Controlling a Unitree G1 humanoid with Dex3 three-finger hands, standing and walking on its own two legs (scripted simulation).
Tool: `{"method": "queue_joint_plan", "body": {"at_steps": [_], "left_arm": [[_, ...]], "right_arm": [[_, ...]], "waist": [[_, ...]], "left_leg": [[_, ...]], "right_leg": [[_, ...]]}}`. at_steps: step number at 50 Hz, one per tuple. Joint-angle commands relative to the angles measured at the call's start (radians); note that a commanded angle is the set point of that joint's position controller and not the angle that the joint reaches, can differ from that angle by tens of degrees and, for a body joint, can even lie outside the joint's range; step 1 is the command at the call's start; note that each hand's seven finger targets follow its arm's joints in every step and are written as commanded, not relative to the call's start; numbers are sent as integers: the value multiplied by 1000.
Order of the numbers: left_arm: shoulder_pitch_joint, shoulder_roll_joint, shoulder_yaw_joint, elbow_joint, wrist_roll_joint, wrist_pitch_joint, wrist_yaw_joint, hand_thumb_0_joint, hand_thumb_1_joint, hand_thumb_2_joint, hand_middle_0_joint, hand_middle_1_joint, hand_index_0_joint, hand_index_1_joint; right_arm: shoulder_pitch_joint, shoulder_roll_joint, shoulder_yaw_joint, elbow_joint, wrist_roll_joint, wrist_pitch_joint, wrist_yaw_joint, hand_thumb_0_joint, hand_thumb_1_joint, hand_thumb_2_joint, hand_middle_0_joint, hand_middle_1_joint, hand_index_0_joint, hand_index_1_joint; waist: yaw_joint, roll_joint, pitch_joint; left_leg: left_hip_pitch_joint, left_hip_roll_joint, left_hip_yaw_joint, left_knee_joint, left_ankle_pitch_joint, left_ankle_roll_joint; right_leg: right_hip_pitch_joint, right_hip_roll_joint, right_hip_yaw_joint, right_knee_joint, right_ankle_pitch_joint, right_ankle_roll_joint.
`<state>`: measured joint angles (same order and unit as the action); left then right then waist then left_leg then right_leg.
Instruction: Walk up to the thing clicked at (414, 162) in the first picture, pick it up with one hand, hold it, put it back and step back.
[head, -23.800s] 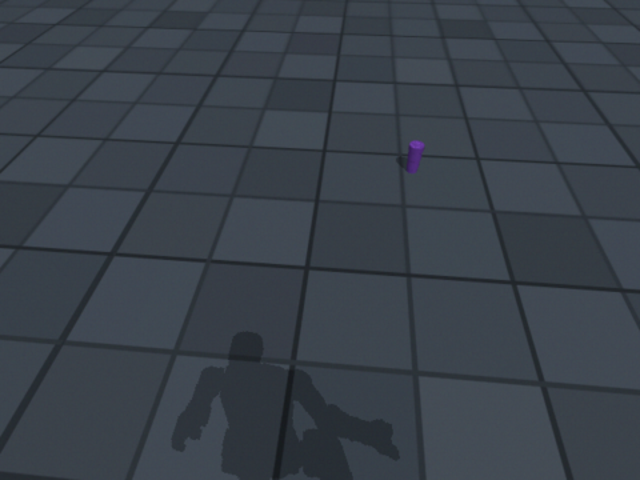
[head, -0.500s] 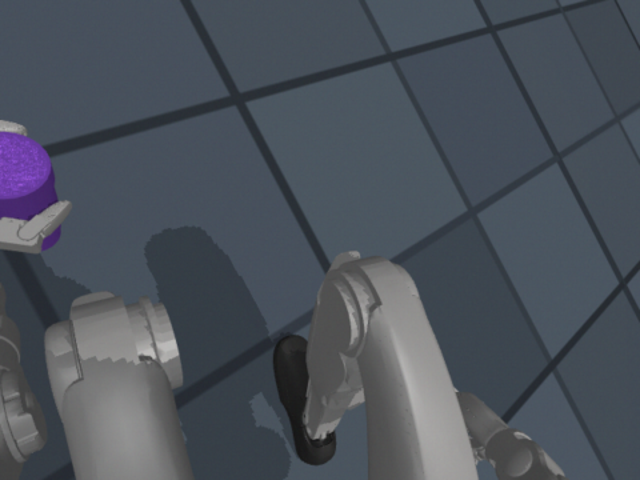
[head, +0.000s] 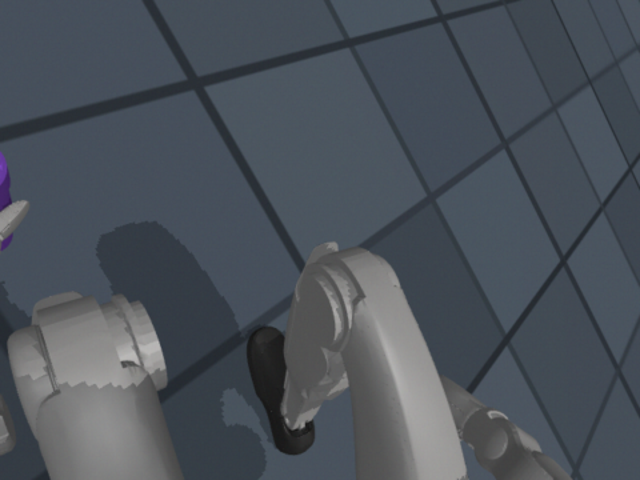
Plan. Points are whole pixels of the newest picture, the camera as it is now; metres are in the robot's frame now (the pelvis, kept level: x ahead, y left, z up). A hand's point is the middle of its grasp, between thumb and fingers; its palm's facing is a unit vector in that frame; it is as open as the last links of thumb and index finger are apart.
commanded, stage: lower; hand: left
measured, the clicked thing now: out of the picture +0.44 +0.26 -0.19
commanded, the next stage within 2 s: loosen in 0.36 s
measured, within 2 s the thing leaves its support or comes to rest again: rests again in 1.30 s
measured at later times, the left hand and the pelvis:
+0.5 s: hand out of the picture +0.44 +0.26 -0.18, palm faces +0.25 -0.97 -0.01, open 10.2 cm; pelvis +0.00 +0.00 +0.00, yaw -1 degrees
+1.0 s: hand out of the picture +0.44 +0.26 -0.17, palm faces +0.27 -0.96 +0.01, open 12.5 cm; pelvis -0.01 +0.00 +0.00, yaw -2 degrees
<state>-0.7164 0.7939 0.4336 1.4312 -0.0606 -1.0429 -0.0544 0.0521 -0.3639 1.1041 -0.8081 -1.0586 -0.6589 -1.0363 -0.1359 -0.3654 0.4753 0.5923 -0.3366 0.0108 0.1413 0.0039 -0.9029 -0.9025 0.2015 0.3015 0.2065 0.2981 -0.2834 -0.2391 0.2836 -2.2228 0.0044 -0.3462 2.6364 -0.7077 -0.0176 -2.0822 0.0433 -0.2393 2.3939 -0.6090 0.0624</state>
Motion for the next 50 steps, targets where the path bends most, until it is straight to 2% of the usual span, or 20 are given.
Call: {"method": "queue_joint_plan", "body": {"at_steps": [1,2,6,9,11,13,16,19,23,24,26,28,30,33,35,37,40,43,46,50], "left_arm": [[-264,160,5,-168,-2,-102,17,0,301,1301,-1292,-1431,-1308,-1425],[-262,163,3,-173,-3,-105,17,0,307,1294,-1288,-1423,-1303,-1418],[-249,157,-1,-155,-9,-110,20,0,308,1299,-1286,-1426,-1302,-1420],[-267,170,2,-152,-14,-117,28,0,309,1303,-1279,-1415,-1292,-1413],[-249,187,9,-151,-13,-121,30,0,294,1297,-1292,-1421,-1305,-1419],[-252,183,4,-144,-11,-127,28,0,331,1298,-1295,-1421,-1311,-1415],[-229,178,2,-143,-15,-134,26,0,321,1282,-1288,-1401,-1300,-1399],[-227,175,-9,-143,-19,-135,23,0,307,1292,-1278,-1403,-1290,-1402],[-213,182,-1,-140,-12,-138,28,0,309,1305,-1295,-1422,-1309,-1419],[-207,191,6,-144,-11,-138,33,0,244,1225,-1315,-1352,-1326,-1351],[-239,191,8,-166,-19,-147,34,0,104,1065,-1190,-1192,-1214,-1191],[-234,194,18,-178,-32,-154,36,0,35,905,-1081,-1061,-1101,-1043],[-235,202,26,-181,-32,-159,34,0,-6,746,-1046,-987,-1065,-969],[-238,199,6,-165,-22,-154,29,0,-96,636,-984,-888,-1000,-871],[-224,198,4,-147,-20,-153,26,0,-223,574,-824,-744,-840,-742],[-223,188,-7,-145,-20,-148,24,0,-263,472,-724,-633,-728,-628],[-159,161,-6,-101,-31,-131,15,0,-334,418,-634,-551,-635,-549],[-165,160,-5,-86,-38,-117,11,0,-393,404,-614,-526,-612,-528],[-170,156,-4,-100,-49,-122,9,0,-381,374,-557,-472,-556,-473],[-208,174,0,-115,-43,-134,10,0,-367,304,-465,-370,-464,-371]], "right_arm": [[57,-355,-105,-15,-13,5,-15,0,-903,-904,200,300,200,300],[48,-354,-105,-15,-13,5,-15,0,-904,-904,200,300,200,300],[48,-356,-97,-17,-19,5,-15,0,-902,-903,200,300,200,300],[39,-356,-91,-19,-17,6,-14,0,-903,-904,200,300,200,300],[30,-353,-87,-23,-18,4,-13,0,-902,-904,200,300,200,300],[32,-360,-85,-23,-20,3,-15,0,-899,-902,200,300,200,300],[26,-360,-83,-24,-21,2,-14,0,-902,-903,200,300,200,300],[23,-361,-82,-22,-22,0,-14,0,-899,-903,200,300,200,300],[27,-371,-81,-19,-28,1,-14,0,-899,-902,200,300,200,300],[21,-371,-81,-22,-27,3,-14,0,-910,-901,201,300,200,300],[21,-374,-79,-20,-28,3,-12,0,-916,-896,201,300,200,300],[19,-372,-76,-23,-29,2,-11,0,-916,-897,201,300,200,300],[15,-369,-75,-23,-29,-1,-13,0,-923,-897,201,300,200,300],[13,-366,-77,-17,-30,1,-15,0,-925,-897,201,300,200,300],[16,-371,-74,-19,-30,3,-13,0,-925,-902,201,300,200,300],[9,-371,-74,-25,-28,2,-12,0,-923,-901,201,300,200,300],[18,-374,-77,-30,-26,6,-13,0,-918,-901,201,300,200,300],[8,-374,-77,-36,-19,5,-15,0,-918,-902,201,301,200,301],[9,-371,-75,-43,-18,4,-13,0,-915,-902,201,300,201,300],[5,-371,-74,-45,-19,0,-14,0,-914,-901,201,300,201,300]], "waist": [[-113,559,-597],[-106,563,-595],[-120,550,-602],[-121,529,-572],[-105,519,-580],[-120,533,-567],[-110,533,-570],[-117,520,-564],[-118,549,-560],[-111,554,-561],[-122,572,-561],[-117,574,-576],[-119,560,-571],[-124,558,-550],[-124,550,-542],[-121,544,-540],[-118,513,-547],[-114,490,-522],[-114,466,-533],[-120,493,-512]], "left_leg": [[430,55,71,-339,144,-15],[433,56,72,-339,148,-16],[435,57,73,-325,156,-13],[394,55,74,-318,116,-5],[383,54,80,-312,106,-3],[392,55,70,-320,110,-7],[401,57,67,-317,121,-8],[391,56,73,-310,114,-4],[428,64,56,-321,141,-15],[439,67,51,-328,152,-18],[451,68,43,-333,145,-21],[453,67,49,-325,158,-20],[434,67,52,-315,152,-15],[422,66,61,-315,128,-12],[411,66,56,-320,116,-11],[408,65,52,-324,121,-13],[412,64,56,-320,135,-10],[381,63,52,-325,104,-5],[367,59,54,-314,91,0],[379,64,47,-324,81,-4]], "right_leg": [[286,42,-98,-163,191,-65],[282,40,-96,-158,193,-66],[303,47,-100,-168,205,-62],[296,50,-102,-176,176,-61],[306,54,-100,-181,167,-62],[295,53,-110,-173,173,-63],[300,55,-110,-171,182,-64],[306,57,-107,-178,179,-62],[298,57,-118,-166,197,-63],[291,56,-120,-160,201,-66],[286,56,-124,-156,197,-65],[309,58,-121,-156,211,-64],[312,59,-119,-161,209,-62],[298,61,-115,-170,190,-64],[303,60,-121,-169,182,-63],[292,60,-124,-167,183,-65],[310,62,-124,-175,195,-63],[288,64,-126,-183,170,-63],[304,67,-126,-190,165,-60],[277,65,-128,-180,154,-64]]}}
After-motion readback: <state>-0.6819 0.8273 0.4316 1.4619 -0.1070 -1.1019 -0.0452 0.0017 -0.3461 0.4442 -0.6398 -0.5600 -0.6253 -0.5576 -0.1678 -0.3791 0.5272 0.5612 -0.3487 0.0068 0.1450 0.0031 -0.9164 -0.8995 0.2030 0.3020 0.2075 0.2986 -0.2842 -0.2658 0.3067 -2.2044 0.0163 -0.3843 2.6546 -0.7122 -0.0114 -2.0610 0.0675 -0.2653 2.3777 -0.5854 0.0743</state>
